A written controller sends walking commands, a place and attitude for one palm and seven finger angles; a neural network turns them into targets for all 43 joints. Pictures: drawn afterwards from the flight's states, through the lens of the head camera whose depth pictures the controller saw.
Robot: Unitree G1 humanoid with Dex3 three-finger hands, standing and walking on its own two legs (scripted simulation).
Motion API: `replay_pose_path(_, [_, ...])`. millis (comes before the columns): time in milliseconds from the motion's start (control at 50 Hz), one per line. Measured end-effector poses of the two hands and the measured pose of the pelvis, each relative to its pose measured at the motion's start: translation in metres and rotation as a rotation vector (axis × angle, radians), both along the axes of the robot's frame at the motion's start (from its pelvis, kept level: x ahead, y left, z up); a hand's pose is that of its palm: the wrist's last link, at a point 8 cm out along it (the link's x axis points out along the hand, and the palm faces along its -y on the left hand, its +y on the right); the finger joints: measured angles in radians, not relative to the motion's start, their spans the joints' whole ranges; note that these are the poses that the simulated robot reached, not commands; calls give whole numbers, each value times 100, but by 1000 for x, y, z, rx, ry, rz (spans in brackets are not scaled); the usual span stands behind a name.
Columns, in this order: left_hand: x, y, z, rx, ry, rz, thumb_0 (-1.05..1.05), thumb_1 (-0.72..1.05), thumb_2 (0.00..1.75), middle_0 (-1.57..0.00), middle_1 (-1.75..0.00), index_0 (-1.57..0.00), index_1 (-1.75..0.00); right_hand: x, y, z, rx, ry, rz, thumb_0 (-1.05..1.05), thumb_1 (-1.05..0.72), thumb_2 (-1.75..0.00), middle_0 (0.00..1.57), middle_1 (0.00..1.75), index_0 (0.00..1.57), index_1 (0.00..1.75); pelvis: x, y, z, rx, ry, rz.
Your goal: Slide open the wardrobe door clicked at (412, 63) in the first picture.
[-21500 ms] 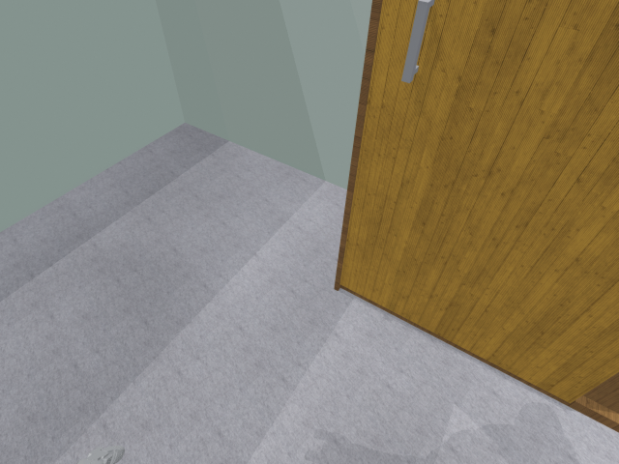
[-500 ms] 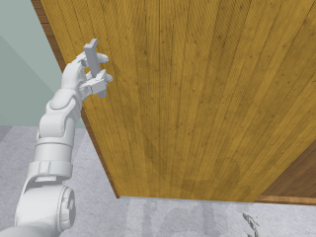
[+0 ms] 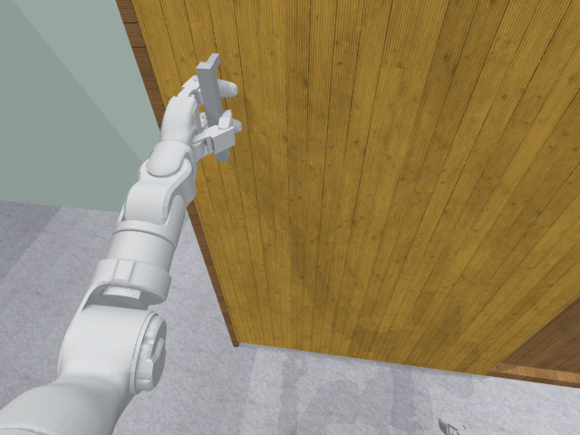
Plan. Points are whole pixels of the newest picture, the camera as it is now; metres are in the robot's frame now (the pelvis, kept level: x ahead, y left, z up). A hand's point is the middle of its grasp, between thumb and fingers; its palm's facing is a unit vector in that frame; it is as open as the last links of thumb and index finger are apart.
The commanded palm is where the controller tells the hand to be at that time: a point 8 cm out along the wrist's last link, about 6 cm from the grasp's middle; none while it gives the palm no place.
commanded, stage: tug the door sideways, standing still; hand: left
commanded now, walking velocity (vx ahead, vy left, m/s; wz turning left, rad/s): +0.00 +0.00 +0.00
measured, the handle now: (218, 109) +0.50 +0.14 +0.21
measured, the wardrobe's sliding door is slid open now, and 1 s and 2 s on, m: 0.00 0.00 0.13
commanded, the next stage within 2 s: step sideways, sliding the door along in 0.26 s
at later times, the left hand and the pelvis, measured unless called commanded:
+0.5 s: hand (228, 135) +0.45 +0.12 +0.20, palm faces +0.05 -0.99 -0.15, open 5.8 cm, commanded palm +0.43 +0.14 +0.21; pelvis -0.01 +0.00 -0.01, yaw -2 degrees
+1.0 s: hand (240, 132) +0.46 +0.10 +0.20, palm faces +0.28 -0.96 -0.03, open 6.3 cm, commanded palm +0.43 +0.08 +0.20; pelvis +0.02 -0.09 -0.01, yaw +3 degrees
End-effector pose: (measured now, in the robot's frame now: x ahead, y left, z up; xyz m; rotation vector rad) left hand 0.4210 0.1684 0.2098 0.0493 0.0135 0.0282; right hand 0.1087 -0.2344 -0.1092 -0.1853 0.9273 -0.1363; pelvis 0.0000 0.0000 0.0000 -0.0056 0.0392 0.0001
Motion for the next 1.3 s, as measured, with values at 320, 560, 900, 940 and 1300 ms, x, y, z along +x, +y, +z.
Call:
replay_pose_path(320, [0,0,0,3,-7,-8,0,81,83,-30,-139,-24,-140,3,1,3,-9,-43,23,1,-90,-90,21,30,20,30,-4,2,-1,0,4,6])
replay_pose_path(560, [4,1,-6,104,-137,50,-1,75,84,-40,-140,-27,-140,-1,-16,-5,-2,-57,-53,1,-90,-90,21,30,20,30,-12,-12,-8,10,-13,-55])
replay_pose_path(900, [4,-16,-15,41,-271,233,0,79,88,-44,-140,-15,-138,41,-89,-21,-80,108,82,2,-90,-90,20,30,20,30,15,-77,-12,18,-36,65])
replay_pose_path(940, [5,-16,-18,29,-306,229,0,79,88,-44,-140,-15,-136,64,-89,-21,-70,76,99,2,-90,-90,20,30,20,30,18,-81,-15,11,-45,62])
replay_pose_path(1300, [4,-43,-20,118,-335,505,-3,77,88,-50,-143,-5,-134,240,-110,-8,154,-226,324,1,-90,-90,21,30,20,30,103,-199,-25,-18,-130,97])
